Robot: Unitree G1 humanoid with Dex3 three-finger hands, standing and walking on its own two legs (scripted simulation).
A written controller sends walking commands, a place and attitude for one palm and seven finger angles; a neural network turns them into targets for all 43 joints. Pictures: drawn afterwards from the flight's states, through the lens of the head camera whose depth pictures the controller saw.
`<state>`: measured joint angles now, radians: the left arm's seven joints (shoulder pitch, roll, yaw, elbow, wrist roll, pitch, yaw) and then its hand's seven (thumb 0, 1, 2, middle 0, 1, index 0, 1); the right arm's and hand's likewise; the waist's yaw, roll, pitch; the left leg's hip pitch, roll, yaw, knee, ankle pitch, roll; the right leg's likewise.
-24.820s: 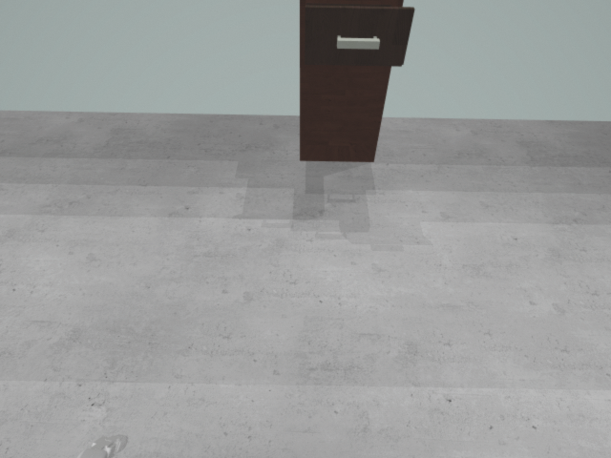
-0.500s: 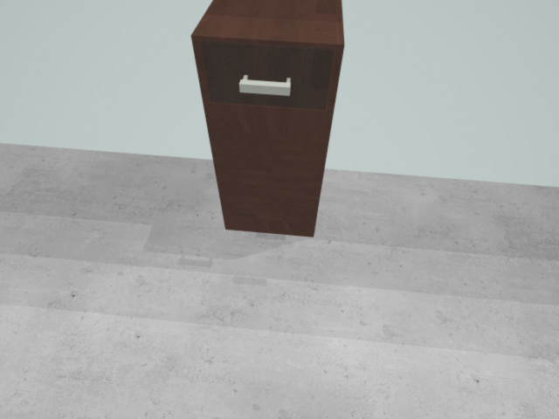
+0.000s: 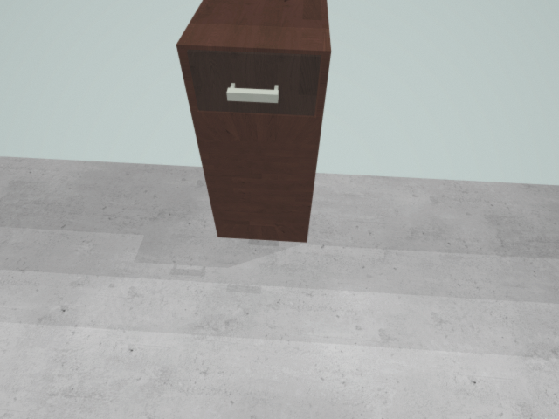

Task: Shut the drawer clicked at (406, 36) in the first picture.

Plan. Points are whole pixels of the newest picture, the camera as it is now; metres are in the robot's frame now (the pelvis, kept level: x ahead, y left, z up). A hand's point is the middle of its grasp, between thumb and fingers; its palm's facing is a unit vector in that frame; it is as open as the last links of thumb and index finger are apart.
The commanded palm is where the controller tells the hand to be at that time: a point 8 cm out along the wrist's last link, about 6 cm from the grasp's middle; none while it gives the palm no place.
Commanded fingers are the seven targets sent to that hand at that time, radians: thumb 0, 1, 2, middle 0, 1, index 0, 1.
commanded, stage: look to check the result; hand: left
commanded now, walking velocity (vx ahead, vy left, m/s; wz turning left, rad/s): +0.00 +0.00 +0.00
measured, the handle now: (253, 91) +0.92 +0.11 -0.02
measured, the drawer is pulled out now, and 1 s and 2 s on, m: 0.00 0.00 0.00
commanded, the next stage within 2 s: stand and wait in 0.50 s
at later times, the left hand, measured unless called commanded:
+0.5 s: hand out of the picture +0.03 +0.18 -0.17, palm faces +0.01 -0.98 -0.21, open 7.4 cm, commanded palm none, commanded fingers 0.00 0.90 0.90 -0.20 -0.30 -0.20 -0.30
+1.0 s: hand out of the picture +0.06 +0.19 -0.17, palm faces +0.01 -0.97 -0.23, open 7.4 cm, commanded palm none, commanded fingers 0.00 0.90 0.90 -0.20 -0.30 -0.20 -0.30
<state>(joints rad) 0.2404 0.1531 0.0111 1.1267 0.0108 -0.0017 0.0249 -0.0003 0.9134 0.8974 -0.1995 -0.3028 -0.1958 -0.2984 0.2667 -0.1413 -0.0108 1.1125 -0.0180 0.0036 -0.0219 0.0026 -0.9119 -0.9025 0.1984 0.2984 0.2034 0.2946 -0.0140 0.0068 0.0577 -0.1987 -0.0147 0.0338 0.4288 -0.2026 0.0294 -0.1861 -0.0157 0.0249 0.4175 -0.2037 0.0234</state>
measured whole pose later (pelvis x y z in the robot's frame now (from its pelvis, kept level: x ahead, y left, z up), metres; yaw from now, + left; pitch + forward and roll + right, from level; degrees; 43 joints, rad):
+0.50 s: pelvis +0.01 +0.00 +0.00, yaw +0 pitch -1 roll +0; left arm 0.23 0.17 0.02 1.14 0.01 0.00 0.02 0.00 0.91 0.90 -0.20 -0.30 -0.19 -0.30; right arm 0.24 -0.16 -0.01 1.13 -0.02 0.00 -0.03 0.00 -0.91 -0.90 0.20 0.30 0.20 0.29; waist -0.01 0.01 0.07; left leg -0.17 -0.01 0.04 0.41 -0.22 0.02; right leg -0.16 -0.01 0.03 0.41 -0.22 0.02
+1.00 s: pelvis +0.02 -0.01 +0.00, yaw +0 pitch -2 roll +0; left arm 0.19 0.20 0.02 1.14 0.01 -0.01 0.02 0.00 0.91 0.90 -0.20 -0.30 -0.20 -0.30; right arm 0.20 -0.20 -0.01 1.13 -0.02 0.00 -0.02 0.00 -0.91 -0.90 0.20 0.30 0.20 0.29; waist -0.01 0.01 0.06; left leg -0.15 0.00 0.03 0.39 -0.21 0.02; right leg -0.14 0.00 0.02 0.38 -0.21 0.01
